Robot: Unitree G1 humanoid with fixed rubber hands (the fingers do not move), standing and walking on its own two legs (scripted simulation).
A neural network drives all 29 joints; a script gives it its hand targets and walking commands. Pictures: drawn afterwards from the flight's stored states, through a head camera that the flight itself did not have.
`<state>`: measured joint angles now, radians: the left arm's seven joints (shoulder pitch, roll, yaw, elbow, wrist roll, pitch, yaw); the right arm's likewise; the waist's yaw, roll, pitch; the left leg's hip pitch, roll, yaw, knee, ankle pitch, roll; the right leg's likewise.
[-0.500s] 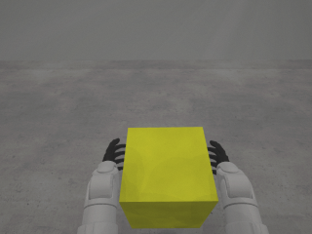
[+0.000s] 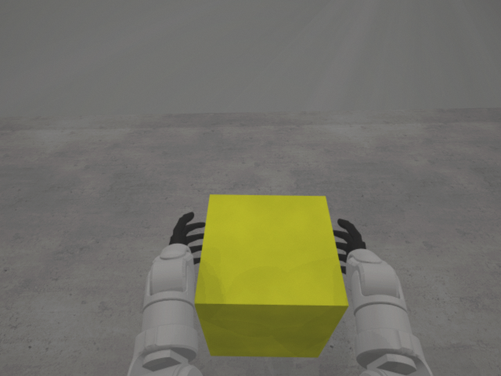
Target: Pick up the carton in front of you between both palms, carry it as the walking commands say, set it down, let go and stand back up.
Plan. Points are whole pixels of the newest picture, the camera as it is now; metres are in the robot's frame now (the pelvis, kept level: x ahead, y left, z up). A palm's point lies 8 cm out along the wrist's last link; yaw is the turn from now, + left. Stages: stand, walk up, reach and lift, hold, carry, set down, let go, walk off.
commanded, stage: set down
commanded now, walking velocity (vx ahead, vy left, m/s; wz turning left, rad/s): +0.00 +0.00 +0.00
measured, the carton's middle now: (265, 279) +0.30 +0.01 -0.02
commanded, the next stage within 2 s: none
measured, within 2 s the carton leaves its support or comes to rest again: neither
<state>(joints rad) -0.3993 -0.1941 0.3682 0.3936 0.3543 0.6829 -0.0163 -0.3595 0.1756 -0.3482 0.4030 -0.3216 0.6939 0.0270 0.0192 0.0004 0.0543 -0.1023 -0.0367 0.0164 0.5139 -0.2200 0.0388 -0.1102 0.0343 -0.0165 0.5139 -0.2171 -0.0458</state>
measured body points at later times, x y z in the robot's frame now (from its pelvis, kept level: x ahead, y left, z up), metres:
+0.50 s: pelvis -0.01 +0.00 -0.06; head +0.19 -0.01 +0.34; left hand +0.36 +0.17 -0.15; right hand +0.37 -0.13 -0.17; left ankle +0.05 +0.10 -0.73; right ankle +0.06 -0.10 -0.73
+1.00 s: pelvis -0.03 -0.01 -0.19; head +0.21 +0.00 +0.19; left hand +0.40 +0.19 -0.28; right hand +0.43 -0.11 -0.30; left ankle +0.05 +0.10 -0.73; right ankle +0.06 -0.10 -0.73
